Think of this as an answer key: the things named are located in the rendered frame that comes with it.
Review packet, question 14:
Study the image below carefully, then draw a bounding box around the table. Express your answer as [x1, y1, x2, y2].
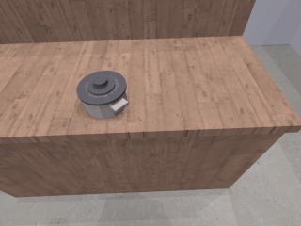
[0, 0, 301, 198]

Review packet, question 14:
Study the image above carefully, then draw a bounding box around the knob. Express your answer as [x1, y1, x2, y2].
[92, 74, 108, 88]

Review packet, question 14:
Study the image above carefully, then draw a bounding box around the lid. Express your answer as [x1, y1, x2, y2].
[76, 71, 127, 106]

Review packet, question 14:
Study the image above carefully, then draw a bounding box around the pot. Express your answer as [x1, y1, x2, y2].
[83, 91, 129, 119]

